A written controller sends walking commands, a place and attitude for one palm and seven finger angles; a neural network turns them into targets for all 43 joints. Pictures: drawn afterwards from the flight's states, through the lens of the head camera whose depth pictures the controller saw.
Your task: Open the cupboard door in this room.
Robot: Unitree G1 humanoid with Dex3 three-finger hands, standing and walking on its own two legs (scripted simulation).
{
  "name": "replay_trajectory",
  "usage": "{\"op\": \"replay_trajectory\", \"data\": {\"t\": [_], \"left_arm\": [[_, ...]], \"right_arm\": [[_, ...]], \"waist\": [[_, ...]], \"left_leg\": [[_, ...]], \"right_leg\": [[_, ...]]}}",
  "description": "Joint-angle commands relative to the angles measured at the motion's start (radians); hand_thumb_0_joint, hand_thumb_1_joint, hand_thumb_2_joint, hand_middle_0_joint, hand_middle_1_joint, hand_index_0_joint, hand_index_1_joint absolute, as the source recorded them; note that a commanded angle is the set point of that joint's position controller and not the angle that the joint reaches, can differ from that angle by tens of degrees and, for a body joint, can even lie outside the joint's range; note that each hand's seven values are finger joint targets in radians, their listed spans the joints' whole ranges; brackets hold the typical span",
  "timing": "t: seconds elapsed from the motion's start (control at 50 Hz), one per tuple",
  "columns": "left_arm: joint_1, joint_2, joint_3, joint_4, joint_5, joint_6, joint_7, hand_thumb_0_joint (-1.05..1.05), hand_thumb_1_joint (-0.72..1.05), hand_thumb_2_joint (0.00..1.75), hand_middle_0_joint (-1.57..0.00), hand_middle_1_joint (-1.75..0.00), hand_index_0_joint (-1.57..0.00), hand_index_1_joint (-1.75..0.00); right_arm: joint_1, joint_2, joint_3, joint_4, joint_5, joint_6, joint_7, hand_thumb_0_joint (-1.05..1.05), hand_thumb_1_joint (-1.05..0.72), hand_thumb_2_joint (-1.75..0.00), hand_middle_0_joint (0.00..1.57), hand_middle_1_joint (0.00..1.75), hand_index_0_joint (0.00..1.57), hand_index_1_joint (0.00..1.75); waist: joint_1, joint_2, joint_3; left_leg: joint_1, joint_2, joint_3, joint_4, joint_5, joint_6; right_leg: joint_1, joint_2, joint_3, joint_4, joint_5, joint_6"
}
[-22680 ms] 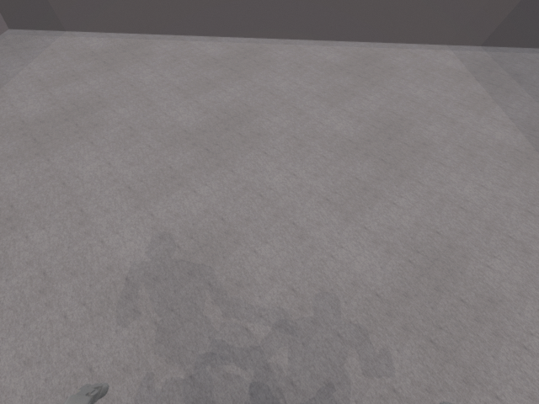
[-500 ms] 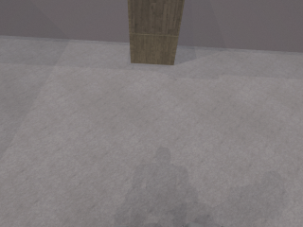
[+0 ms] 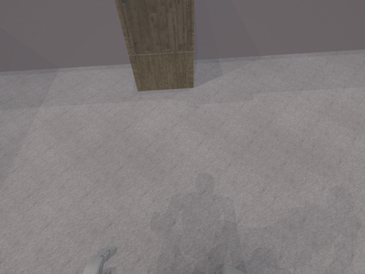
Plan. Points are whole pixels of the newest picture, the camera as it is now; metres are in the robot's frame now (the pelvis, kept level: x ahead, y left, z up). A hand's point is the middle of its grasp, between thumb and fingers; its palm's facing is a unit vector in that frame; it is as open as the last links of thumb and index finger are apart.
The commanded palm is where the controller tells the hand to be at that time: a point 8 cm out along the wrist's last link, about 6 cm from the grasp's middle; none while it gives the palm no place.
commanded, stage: turn or walk to find it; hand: left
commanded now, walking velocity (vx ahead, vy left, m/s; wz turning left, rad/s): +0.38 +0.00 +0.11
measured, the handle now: out of the picture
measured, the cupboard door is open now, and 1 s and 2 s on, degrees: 0 0 0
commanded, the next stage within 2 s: stand and wait in 0.48 s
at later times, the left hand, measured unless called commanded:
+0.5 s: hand out of the picture +0.10 +0.20 -0.18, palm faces +0.17 -0.98 -0.11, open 7.4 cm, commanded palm none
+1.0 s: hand (122, 181) +0.39 +0.20 -0.15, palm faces +0.08 -0.97 -0.22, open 7.2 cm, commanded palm none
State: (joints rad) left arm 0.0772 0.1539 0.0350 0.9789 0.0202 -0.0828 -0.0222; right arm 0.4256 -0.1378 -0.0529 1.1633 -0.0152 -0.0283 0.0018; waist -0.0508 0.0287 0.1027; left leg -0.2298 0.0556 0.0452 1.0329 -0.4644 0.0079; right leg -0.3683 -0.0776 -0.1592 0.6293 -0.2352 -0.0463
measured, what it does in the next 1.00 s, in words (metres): walks ahead: left foot, then right foot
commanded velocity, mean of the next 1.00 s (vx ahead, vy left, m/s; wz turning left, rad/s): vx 0.17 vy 0.00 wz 0.04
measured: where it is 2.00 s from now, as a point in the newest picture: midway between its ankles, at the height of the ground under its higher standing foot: (180, 246)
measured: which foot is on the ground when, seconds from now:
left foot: up 0.00-0.40, down 0.42-1.00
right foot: down 0.00-0.44, up 0.46-0.84, down 0.86-1.00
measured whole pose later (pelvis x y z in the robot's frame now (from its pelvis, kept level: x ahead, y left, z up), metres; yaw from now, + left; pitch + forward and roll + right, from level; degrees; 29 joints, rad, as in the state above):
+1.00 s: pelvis +0.32 +0.02 +0.01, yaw +5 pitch -2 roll +1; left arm 0.13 0.13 0.02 1.06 0.01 -0.04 0.03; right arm 0.30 -0.13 -0.03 1.14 -0.01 0.00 -0.02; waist -0.03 0.05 0.07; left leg -0.22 0.06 0.08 0.66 -0.49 -0.04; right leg -0.27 -0.05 -0.15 0.53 -0.23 -0.04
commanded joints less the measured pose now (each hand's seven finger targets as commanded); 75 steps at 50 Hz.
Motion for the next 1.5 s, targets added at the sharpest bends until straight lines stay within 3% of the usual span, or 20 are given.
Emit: {"op": "replay_trajectory", "data": {"t": [0.0, 0.04, 0.1, 0.3, 0.34, 0.38, 0.4, 0.42, 0.44, 0.5, 0.58, 0.74, 0.82, 0.86, 0.88, 0.9, 0.96, 1.04, 1.12, 1.48], "left_arm": [[0.211, 0.166, 0.044, 0.036, -0.011, 0.005, 0.028, 0.0, 0.9, 0.9, -0.2, -0.3, -0.2, -0.3], [0.193, 0.119, 0.029, 0.045, -0.004, -0.001, 0.028, 0.0, 0.9, 0.9, -0.2, -0.3, -0.2, -0.3], [0.213, 0.09, 0.03, 0.057, 0.006, -0.01, 0.032, 0.0, 0.9, 0.9, -0.2, -0.3, -0.2, -0.3], [0.338, 0.165, 0.028, 0.116, 0.005, -0.006, 0.031, 0.0, 0.9, 0.9, -0.2, -0.3, -0.2, -0.3], [0.336, 0.175, 0.03, 0.121, 0.003, 0.001, 0.031, 0.0, 0.9, 0.9, -0.2, -0.3, -0.2, -0.3], [0.311, 0.167, 0.029, 0.117, -0.004, 0.005, 0.031, 0.0, 0.9, 0.9, -0.2, -0.3, -0.2, -0.3], [0.337, 0.119, 0.023, 0.101, -0.01, 0.005, 0.023, 0.0, 0.9, 0.9, -0.2, -0.3, -0.2, -0.3], [0.307, 0.095, 0.008, 0.067, -0.013, 0.002, 0.016, 0.0, 0.9, 0.9, -0.2, -0.3, -0.2, -0.3], [0.264, 0.12, 0.016, 0.051, -0.006, 0.004, 0.023, 0.0, 0.9, 0.9, -0.2, -0.3, -0.2, -0.3], [0.206, 0.089, 0.02, 0.075, 0.001, 0.021, 0.012, 0.0, 0.9, 0.9, -0.2, -0.3, -0.2, -0.3], [0.289, 0.028, 0.013, 0.1, 0.001, 0.059, 0.024, 0.0, 0.9, 0.9, -0.2, -0.3, -0.2, -0.3], [0.166, 0.034, 0.004, 0.043, -0.002, 0.076, 0.033, 0.0, 0.9, 0.9, -0.2, -0.3, -0.2, -0.3], [0.24, 0.088, 0.005, 0.078, -0.001, 0.052, 0.041, 0.0, 0.9, 0.9, -0.2, -0.3, -0.2, -0.3], [0.256, 0.18, 0.009, 0.096, -0.005, 0.035, 0.049, 0.0, 0.9, 0.9, -0.2, -0.3, -0.2, -0.3], [0.25, 0.184, 0.005, 0.09, -0.008, 0.037, 0.047, 0.0, 0.9, 0.9, -0.2, -0.3, -0.2, -0.3], [0.213, 0.173, 0.011, 0.09, -0.01, 0.034, 0.051, 0.0, 0.9, 0.9, -0.2, -0.3, -0.2, -0.3], [0.144, 0.133, 0.004, 0.084, -0.012, 0.04, 0.058, 0.0, 0.9, 0.9, -0.2, -0.3, -0.2, -0.3], [0.107, 0.11, 0.003, 0.082, -0.022, 0.051, 0.06, 0.0, 0.9, 0.9, -0.2, -0.3, -0.2, -0.3], [0.129, 0.079, -0.002, 0.092, -0.015, 0.07, 0.055, 0.0, 0.9, 0.9, -0.2, -0.3, -0.2, -0.3], [0.276, 0.067, -0.024, 0.152, -0.014, 0.057, 0.06, 0.0, 0.9, 0.9, -0.2, -0.3, -0.2, -0.3]], "right_arm": [[-0.097, -0.069, -0.02, -0.113, 0.0, -0.024, 0.001, 0.0, -0.9, -0.9, 0.2, 0.3, 0.2, 0.3], [-0.059, -0.043, -0.017, -0.095, -0.008, -0.001, 0.007, 0.0, -0.9, -0.9, 0.2, 0.3, 0.2, 0.3], [-0.083, -0.037, -0.025, -0.113, -0.014, 0.015, 0.017, 0.0, -0.9, -0.9, 0.2, 0.3, 0.2, 0.3], [-0.372, -0.066, -0.006, -0.227, -0.01, -0.011, 0.04, 0.0, -0.9, -0.9, 0.2, 0.3, 0.2, 0.3], [-0.346, -0.082, -0.007, -0.221, -0.011, -0.019, 0.036, 0.0, -0.9, -0.9, 0.2, 0.3, 0.2, 0.3], [-0.153, -0.141, -0.024, -0.165, -0.018, -0.033, 0.022, 0.0, -0.9, -0.9, 0.2, 0.3, 0.2, 0.3], [-0.005, -0.257, -0.052, -0.133, -0.027, -0.042, 0.011, 0.0, -0.9, -0.9, 0.2, 0.3, 0.2, 0.3], [0.092, -0.332, -0.07, -0.105, -0.018, -0.037, 0.0, 0.0, -0.9, -0.9, 0.2, 0.3, 0.2, 0.3], [0.066, -0.31, -0.062, -0.101, -0.01, -0.027, -0.004, 0.0, -0.9, -0.9, 0.2, 0.3, 0.2, 0.3], [-0.126, -0.18, -0.026, -0.145, -0.004, -0.038, -0.01, 0.0, -0.9, -0.9, 0.2, 0.3, 0.2, 0.3], [-0.137, -0.12, -0.003, -0.127, 0.003, -0.053, -0.02, 0.0, -0.9, -0.9, 0.2, 0.3, 0.2, 0.3], [-0.125, -0.131, -0.009, -0.102, -0.008, -0.033, -0.028, 0.0, -0.9, -0.9, 0.2, 0.3, 0.2, 0.3], [-0.094, -0.101, -0.002, -0.073, -0.002, -0.017, -0.029, 0.0, -0.9, -0.9, 0.2, 0.3, 0.2, 0.3], [-0.038, -0.036, 0.01, -0.074, 0.007, -0.007, -0.023, 0.0, -0.9, -0.9, 0.2, 0.3, 0.2, 0.3], [-0.033, -0.036, 0.012, -0.07, 0.008, 0.008, -0.027, 0.0, -0.9, -0.9, 0.2, 0.3, 0.2, 0.3], [-0.037, -0.035, 0.012, -0.066, 0.006, 0.023, -0.028, 0.0, -0.9, -0.9, 0.2, 0.3, 0.2, 0.3], [-0.037, -0.033, 0.018, -0.04, 0.01, 0.024, -0.031, 0.0, -0.9, -0.9, 0.2, 0.3, 0.2, 0.3], [-0.001, -0.02, 0.022, -0.005, 0.004, 0.019, -0.029, 0.0, -0.9, -0.9, 0.2, 0.3, 0.2, 0.3], [-0.085, -0.05, 0.019, -0.021, 0.003, 0.014, -0.029, 0.0, -0.9, -0.9, 0.2, 0.3, 0.2, 0.3], [-0.073, -0.057, 0.029, -0.029, 0.008, 0.011, -0.037, 0.0, -0.9, -0.9, 0.2, 0.3, 0.2, 0.3]], "waist": [[0.087, -0.075, -0.083], [0.046, -0.115, -0.055], [0.029, -0.177, -0.004], [0.103, -0.117, 0.01], [0.082, -0.116, -0.009], [-0.013, -0.03, -0.125], [-0.064, 0.192, -0.244], [-0.091, 0.336, -0.273], [-0.078, 0.231, -0.236], [0.007, 0.055, -0.052], [0.071, 0.09, -0.08], [0.065, 0.1, -0.076], [0.099, -0.001, -0.102], [0.067, -0.224, -0.133], [0.069, -0.218, -0.136], [0.058, -0.31, -0.134], [0.044, -0.196, -0.136], [0.023, -0.104, -0.133], [0.062, 0.023, -0.031], [0.051, -0.019, -0.03]], "left_leg": [[-0.361, 0.084, -0.076, 0.258, 0.158, 0.004], [-0.318, 0.085, -0.047, 0.194, 0.217, -0.017], [-0.325, 0.101, -0.023, 0.097, 0.268, -0.038], [-0.283, 0.064, 0.06, -0.383, 0.263, -0.027], [-0.182, 0.039, 0.087, -0.447, 0.243, -0.014], [0.158, 0.012, 0.094, -0.563, 0.283, 0.009], [0.406, 0.205, -0.169, -0.605, 0.286, 0.071], [0.523, 0.389, -0.439, -0.702, 0.393, 0.163], [0.468, 0.407, -0.413, -0.723, 0.36, 0.199], [0.134, 0.318, -0.236, -0.797, 0.373, 0.146], [0.038, 0.223, -0.037, -0.801, 0.655, 0.118], [0.065, 0.205, -0.007, -0.719, 0.754, 0.13], [0.022, 0.135, 0.006, -0.559, 0.507, 0.035], [-0.115, 0.006, 0.064, -0.438, 0.027, -0.039], [-0.072, 0.002, 0.045, -0.369, -0.094, -0.047], [-0.059, 0.021, 0.024, -0.318, -0.113, -0.048], [-0.042, 0.028, -0.012, -0.362, 0.002, -0.046], [0.103, 0.031, 0.003, -0.602, 0.267, -0.049], [0.007, 0.098, -0.043, -0.7, 0.279, -0.028], [0.083, 0.075, -0.019, -0.728, 0.293, -0.011]], "right_leg": [[0.259, -0.311, 0.336, -0.379, 0.1, -0.076], [0.16, -0.247, 0.203, -0.413, 0.077, -0.041], [0.086, -0.225, 0.149, -0.466, 0.03, -0.051], [0.307, -0.248, 0.126, -0.414, 0.181, -0.084], [0.306, -0.247, 0.104, -0.354, 0.238, -0.072], [0.199, -0.169, 0.014, -0.059, 0.362, -0.024], [0.004, -0.064, -0.041, 0.221, 0.141, 0.031], [-0.223, 0.031, -0.01, 0.475, -0.335, 0.061], [-0.273, -0.011, 0.082, 0.569, -0.343, 0.042], [-0.23, -0.086, 0.123, 0.567, -0.17, 0.058], [-0.115, -0.065, 0.105, 0.493, -0.049, 0.088], [0.011, -0.025, 0.072, 0.085, 0.01, 0.096], [0.237, -0.045, 0.097, -0.218, 0.241, 0.092], [0.348, -0.283, 0.312, -0.248, 0.637, -0.027], [0.297, -0.317, 0.316, -0.286, 0.648, -0.089], [0.257, -0.288, 0.305, -0.307, 0.631, -0.103], [0.254, -0.23, 0.235, -0.282, 0.56, -0.1], [0.152, -0.15, 0.166, -0.257, 0.246, -0.033], [0.154, -0.059, 0.12, -0.289, 0.026, 0.043], [0.175, -0.065, 0.144, -0.328, 0.107, 0.039]]}}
